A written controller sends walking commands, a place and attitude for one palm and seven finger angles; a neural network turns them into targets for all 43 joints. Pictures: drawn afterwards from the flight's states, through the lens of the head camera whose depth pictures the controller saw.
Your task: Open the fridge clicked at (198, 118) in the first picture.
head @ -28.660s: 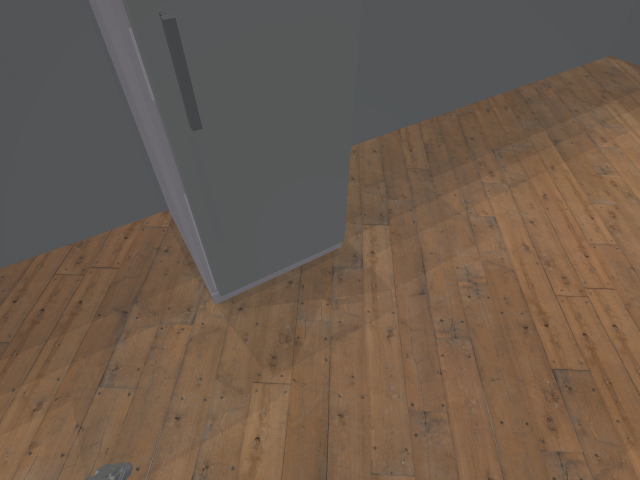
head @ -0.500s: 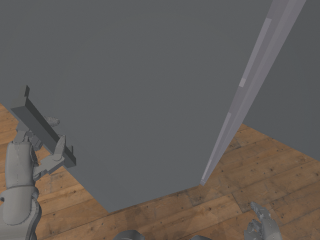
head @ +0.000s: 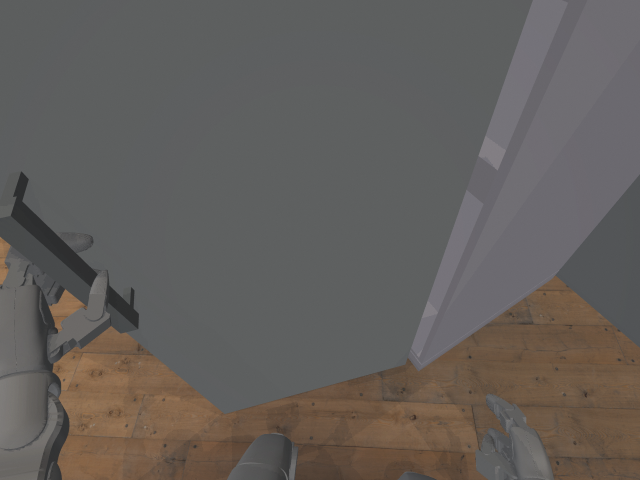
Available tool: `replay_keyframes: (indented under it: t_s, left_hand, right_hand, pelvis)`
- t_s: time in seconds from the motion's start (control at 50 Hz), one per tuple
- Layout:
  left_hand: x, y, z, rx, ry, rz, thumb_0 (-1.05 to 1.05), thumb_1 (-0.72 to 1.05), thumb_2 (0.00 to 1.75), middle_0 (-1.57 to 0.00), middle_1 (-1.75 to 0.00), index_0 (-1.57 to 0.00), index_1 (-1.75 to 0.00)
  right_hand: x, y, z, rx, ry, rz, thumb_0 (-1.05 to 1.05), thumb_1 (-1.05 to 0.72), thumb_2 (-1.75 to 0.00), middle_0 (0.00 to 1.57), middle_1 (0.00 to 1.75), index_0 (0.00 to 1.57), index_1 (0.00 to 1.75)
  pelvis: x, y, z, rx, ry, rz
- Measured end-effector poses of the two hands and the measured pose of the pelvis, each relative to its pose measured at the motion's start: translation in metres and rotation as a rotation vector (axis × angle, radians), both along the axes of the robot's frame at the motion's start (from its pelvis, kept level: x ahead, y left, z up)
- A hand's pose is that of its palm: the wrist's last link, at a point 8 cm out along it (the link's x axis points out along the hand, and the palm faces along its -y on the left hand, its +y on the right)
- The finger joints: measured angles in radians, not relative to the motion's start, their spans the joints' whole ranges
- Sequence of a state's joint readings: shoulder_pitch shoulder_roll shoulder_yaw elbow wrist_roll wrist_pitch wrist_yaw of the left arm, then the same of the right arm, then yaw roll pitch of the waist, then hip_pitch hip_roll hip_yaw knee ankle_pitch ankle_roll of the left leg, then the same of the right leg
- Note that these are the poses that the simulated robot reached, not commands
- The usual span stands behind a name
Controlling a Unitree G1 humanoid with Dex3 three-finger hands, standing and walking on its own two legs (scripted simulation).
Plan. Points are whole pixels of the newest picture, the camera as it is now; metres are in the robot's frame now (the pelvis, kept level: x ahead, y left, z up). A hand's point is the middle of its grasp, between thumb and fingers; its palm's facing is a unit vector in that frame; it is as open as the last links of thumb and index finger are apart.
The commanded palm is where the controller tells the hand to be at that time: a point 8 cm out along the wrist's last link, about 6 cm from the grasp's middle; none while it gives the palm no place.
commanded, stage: stop walking and hold the door back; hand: left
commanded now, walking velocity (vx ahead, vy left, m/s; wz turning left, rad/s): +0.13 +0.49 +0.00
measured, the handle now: (81, 264) +0.31 +0.28 +0.13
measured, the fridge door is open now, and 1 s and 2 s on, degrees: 72 69 68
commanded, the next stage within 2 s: loosen the grip on the handle in 1.10 s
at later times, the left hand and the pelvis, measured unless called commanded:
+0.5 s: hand (92, 292) +0.27 +0.25 +0.13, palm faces +0.42 -0.87 -0.26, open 6.1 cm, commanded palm +0.23 +0.31 +0.12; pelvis -0.11 -0.04 +0.02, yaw +4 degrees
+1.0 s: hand (95, 275) +0.29 +0.26 +0.13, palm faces +0.42 -0.86 -0.28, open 6.1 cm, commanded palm +0.24 +0.31 +0.12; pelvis -0.14 -0.06 +0.00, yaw +0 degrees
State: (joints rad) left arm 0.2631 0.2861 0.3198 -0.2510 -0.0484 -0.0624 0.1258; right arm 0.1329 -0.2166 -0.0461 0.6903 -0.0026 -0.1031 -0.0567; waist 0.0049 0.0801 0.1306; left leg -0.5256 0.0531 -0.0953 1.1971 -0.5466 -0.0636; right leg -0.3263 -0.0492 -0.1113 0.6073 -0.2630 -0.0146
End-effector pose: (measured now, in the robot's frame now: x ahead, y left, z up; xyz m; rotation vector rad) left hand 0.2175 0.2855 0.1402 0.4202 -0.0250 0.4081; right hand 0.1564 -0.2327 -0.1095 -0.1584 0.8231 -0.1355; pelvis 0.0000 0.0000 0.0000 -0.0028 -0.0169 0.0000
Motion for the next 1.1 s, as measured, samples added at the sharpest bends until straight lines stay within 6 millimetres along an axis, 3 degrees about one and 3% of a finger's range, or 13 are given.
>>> replay_keyframes:
  t_s: [0.08,0.2,0.28,0.34,0.44,0.58,0.7,0.78,0.84,0.9,1.0,1.1]
  left_hand:
    - [-0.013,-0.006,0.001,0.003,0.003,0.035,-0.10,0.57,0.78,-0.41,-1.33,-0.26,-1.37]
    - [-0.008,-0.006,0.002,-0.044,-0.024,0.086,-0.08,0.55,0.80,-0.44,-1.37,-0.36,-1.38]
    - [-0.001,-0.005,0.002,-0.092,-0.043,0.103,-0.05,0.57,0.81,-0.45,-1.38,-0.40,-1.39]
    - [0.003,-0.003,0.002,-0.108,-0.044,0.091,-0.04,0.58,0.81,-0.45,-1.39,-0.41,-1.39]
    - [0.009,0.002,0.002,-0.123,-0.046,0.050,-0.03,0.58,0.79,-0.45,-1.40,-0.42,-1.39]
    - [0.017,0.009,0.002,-0.154,-0.054,-0.026,-0.02,0.59,0.79,-0.45,-1.40,-0.41,-1.37]
    - [0.021,0.011,0.006,-0.187,0.023,-0.053,-0.02,0.60,0.79,-0.43,-1.40,-0.42,-1.38]
    - [0.026,0.013,0.007,-0.191,0.040,-0.055,-0.02,0.60,0.79,-0.43,-1.39,-0.42,-1.39]
    - [0.030,0.013,0.007,-0.180,0.042,-0.043,-0.02,0.60,0.80,-0.43,-1.39,-0.41,-1.40]
    - [0.033,0.012,0.007,-0.157,0.039,-0.015,-0.03,0.61,0.81,-0.44,-1.39,-0.39,-1.40]
    - [0.033,0.009,0.006,-0.146,0.018,0.046,-0.04,0.62,0.81,-0.44,-1.39,-0.37,-1.40]
    - [0.032,0.008,0.004,-0.219,0.021,0.059,-0.04,0.64,0.79,-0.41,-1.38,-0.40,-1.40]
  right_hand:
    - [0.005,-0.029,0.008,-0.056,0.013,0.046,0.02,-0.91,-0.90,0.20,0.30,0.20,0.30]
    - [0.009,-0.054,0.032,-0.100,-0.046,0.106,0.02,-0.91,-0.90,0.20,0.30,0.20,0.30]
    - [-0.001,-0.064,0.048,-0.119,-0.076,0.134,0.01,-0.91,-0.90,0.20,0.30,0.20,0.30]
    - [-0.019,-0.069,0.054,-0.130,-0.076,0.133,0.01,-0.91,-0.90,0.20,0.30,0.20,0.30]
    - [-0.071,-0.075,0.052,-0.148,-0.026,0.090,0.01,-0.91,-0.90,0.20,0.30,0.20,0.30]
    - [-0.182,-0.071,0.039,-0.175,0.094,-0.028,0.01,-0.90,-0.90,0.20,0.30,0.20,0.30]
    - [-0.273,-0.050,0.025,-0.125,0.332,-0.108,0.01,-0.90,-0.90,0.20,0.30,0.20,0.30]
    - [-0.303,-0.042,0.021,-0.109,0.440,-0.128,0.01,-0.90,-0.89,0.20,0.30,0.21,0.30]
    - [-0.305,-0.045,0.019,-0.102,0.445,-0.138,0.02,-0.90,-0.89,0.20,0.30,0.21,0.30]
    - [-0.293,-0.056,0.012,-0.093,0.401,-0.137,0.02,-0.90,-0.89,0.20,0.30,0.21,0.30]
    - [-0.255,-0.087,-0.003,-0.104,0.295,-0.137,0.01,-0.90,-0.89,0.20,0.30,0.21,0.30]
    - [-0.215,-0.105,0.012,-0.166,0.187,-0.108,0.01,-0.90,-0.89,0.20,0.30,0.21,0.30]
  pelvis:
    - [-0.010,-0.019,0.009,0.033,-0.004,0.059]
    - [-0.031,-0.044,0.015,0.055,0.000,0.102]
    - [-0.051,-0.053,0.018,0.062,0.009,0.113]
    - [-0.068,-0.054,0.019,0.065,0.018,0.113]
    - [-0.096,-0.048,0.017,0.055,0.025,0.097]
    - [-0.135,-0.027,0.011,-0.002,0.000,0.043]
    - [-0.140,-0.022,0.021,-0.052,-0.001,0.059]
    - [-0.139,-0.027,0.022,-0.057,0.011,0.034]
    - [-0.138,-0.035,0.020,-0.055,0.016,0.015]
    - [-0.137,-0.046,0.013,-0.042,0.022,-0.002]
    - [-0.142,-0.055,0.000,-0.052,0.011,0.005]
    - [-0.141,-0.052,0.003,-0.027,-0.002,0.002]
